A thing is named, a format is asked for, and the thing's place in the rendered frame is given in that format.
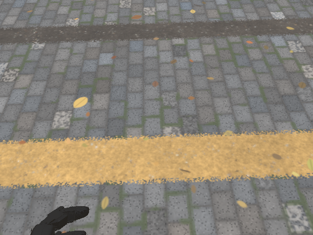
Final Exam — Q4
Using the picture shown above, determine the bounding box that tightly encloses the robot left hand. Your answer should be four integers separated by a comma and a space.
30, 206, 89, 235

